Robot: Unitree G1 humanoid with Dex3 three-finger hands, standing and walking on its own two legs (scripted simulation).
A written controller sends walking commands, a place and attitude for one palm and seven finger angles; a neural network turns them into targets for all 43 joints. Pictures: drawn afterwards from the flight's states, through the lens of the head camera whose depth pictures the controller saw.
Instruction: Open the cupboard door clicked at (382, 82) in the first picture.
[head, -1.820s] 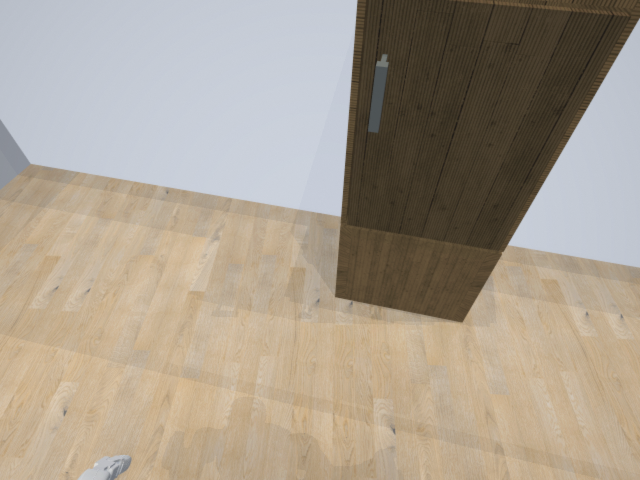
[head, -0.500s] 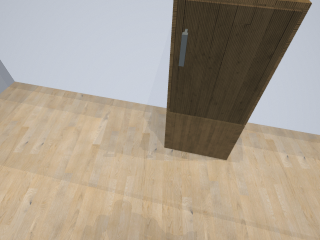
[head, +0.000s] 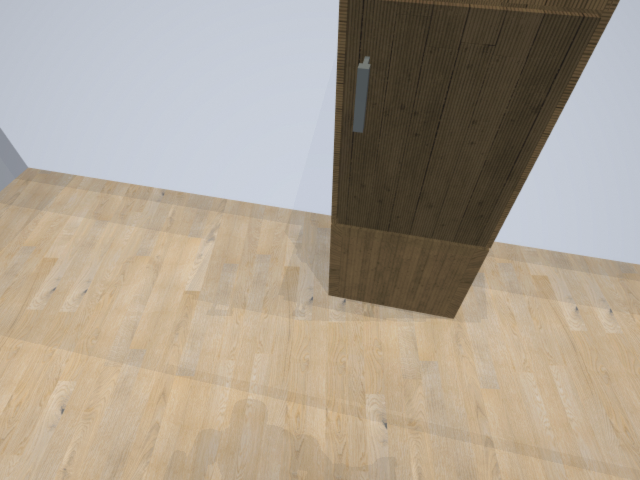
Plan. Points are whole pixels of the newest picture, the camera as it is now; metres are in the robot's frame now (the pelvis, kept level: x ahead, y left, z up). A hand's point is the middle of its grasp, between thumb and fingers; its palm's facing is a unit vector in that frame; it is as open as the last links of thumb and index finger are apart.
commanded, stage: turn to face it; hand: left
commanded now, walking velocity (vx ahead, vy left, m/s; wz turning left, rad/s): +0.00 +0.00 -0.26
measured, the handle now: (362, 94) +0.82 -0.03 +0.07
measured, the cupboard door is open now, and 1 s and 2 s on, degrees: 0 0 0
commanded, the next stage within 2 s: take the last steps up to it in 0.20 s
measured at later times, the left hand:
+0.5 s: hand out of the picture +0.05 +0.18 -0.18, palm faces -0.12 -0.97 -0.19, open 7.4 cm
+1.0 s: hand out of the picture +0.11 +0.09 -0.20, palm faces -0.14 -0.99 -0.10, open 7.4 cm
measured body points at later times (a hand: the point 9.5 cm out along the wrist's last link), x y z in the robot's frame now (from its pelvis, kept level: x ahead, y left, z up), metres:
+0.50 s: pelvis -0.01 +0.00 -0.01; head +0.00 -0.01 +0.44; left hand +0.06 +0.23 -0.16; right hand -0.04 -0.25 -0.16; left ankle -0.01 +0.12 -0.75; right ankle -0.02 -0.11 -0.72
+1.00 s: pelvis +0.13 -0.07 -0.02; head +0.15 -0.04 +0.43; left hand +0.12 +0.14 -0.19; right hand +0.17 -0.32 -0.15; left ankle +0.21 +0.00 -0.74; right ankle +0.03 -0.17 -0.75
